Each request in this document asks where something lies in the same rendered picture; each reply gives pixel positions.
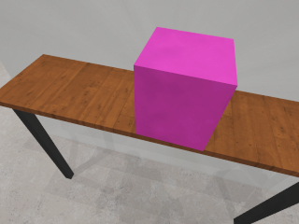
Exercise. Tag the table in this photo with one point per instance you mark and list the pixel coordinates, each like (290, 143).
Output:
(256, 130)

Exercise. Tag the carton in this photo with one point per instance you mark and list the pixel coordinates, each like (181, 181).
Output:
(183, 81)

